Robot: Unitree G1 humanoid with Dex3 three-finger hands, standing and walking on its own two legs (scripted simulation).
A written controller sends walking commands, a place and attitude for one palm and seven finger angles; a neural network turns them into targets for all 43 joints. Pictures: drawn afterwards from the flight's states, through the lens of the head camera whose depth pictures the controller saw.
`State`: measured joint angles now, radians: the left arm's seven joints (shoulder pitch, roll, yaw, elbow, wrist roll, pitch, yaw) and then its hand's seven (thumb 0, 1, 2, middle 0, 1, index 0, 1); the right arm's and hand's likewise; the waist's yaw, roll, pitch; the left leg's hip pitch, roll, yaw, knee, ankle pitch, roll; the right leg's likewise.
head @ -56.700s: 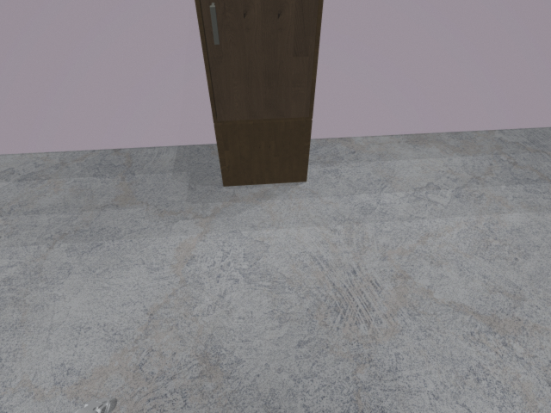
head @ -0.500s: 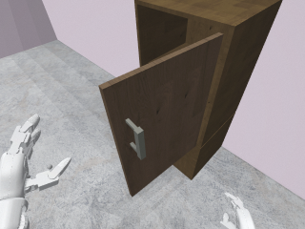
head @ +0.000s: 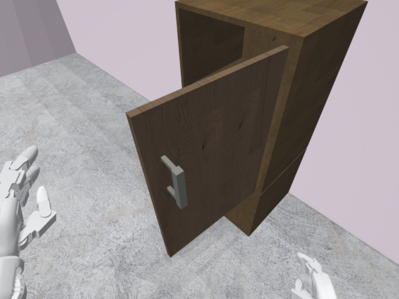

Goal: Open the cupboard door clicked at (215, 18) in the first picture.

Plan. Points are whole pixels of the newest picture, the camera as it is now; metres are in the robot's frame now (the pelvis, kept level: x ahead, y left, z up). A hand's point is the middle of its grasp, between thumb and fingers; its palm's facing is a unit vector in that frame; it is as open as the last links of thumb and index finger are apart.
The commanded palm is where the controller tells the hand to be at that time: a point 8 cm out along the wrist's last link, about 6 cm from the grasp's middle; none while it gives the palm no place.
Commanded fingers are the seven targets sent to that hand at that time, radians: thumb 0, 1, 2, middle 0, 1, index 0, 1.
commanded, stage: draw the hand back to the body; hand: left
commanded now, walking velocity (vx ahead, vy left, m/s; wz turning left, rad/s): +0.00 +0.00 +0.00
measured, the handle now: (174, 182) +0.33 +0.10 +0.06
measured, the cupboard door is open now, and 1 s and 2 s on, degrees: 84 84 84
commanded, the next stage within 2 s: step back with the hand held close in 0.06 s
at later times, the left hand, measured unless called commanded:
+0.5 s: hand (45, 234) +0.17 +0.26 +0.13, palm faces +0.32 -0.80 -0.51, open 7.4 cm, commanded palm +0.11 +0.30 +0.17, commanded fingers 0.00 0.90 0.90 -0.20 -0.30 -0.20 -0.30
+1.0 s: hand out of the picture +0.08 +0.28 +0.15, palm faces +0.44 -0.78 -0.44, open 7.4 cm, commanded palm +0.01 +0.33 +0.17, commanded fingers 0.00 0.90 0.90 -0.20 -0.30 -0.20 -0.30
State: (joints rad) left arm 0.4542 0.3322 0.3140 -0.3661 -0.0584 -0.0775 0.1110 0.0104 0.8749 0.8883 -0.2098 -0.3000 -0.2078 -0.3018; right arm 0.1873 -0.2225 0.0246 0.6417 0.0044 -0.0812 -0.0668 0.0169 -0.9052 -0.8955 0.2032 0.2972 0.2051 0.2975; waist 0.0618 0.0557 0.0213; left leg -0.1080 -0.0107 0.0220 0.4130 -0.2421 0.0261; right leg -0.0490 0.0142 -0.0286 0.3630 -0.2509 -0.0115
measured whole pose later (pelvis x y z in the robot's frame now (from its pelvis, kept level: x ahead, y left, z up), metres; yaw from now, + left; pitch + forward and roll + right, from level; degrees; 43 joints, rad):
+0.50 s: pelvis -0.04 +0.01 +0.00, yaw -1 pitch +0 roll -1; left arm 0.56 0.39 0.36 -0.44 -0.05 -0.13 0.10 0.01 0.89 0.89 -0.21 -0.30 -0.21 -0.30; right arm 0.15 -0.25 -0.01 0.57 0.02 0.00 -0.08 0.02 -0.91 -0.90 0.20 0.30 0.20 0.30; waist 0.01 0.06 0.05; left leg -0.27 0.00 0.04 0.47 -0.21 0.03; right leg -0.21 0.02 -0.02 0.42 -0.21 0.00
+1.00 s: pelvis -0.12 +0.02 -0.03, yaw +1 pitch -2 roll -2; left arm 0.51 0.38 0.41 -0.55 -0.01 -0.21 0.16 0.01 0.89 0.90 -0.21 -0.30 -0.21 -0.30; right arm 0.22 -0.22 0.01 0.60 0.00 -0.07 -0.07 0.02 -0.90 -0.90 0.21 0.30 0.21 0.30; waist 0.00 0.00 0.07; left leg -0.48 -0.02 0.03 0.71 -0.36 0.02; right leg -0.40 -0.01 -0.03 0.61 -0.18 0.01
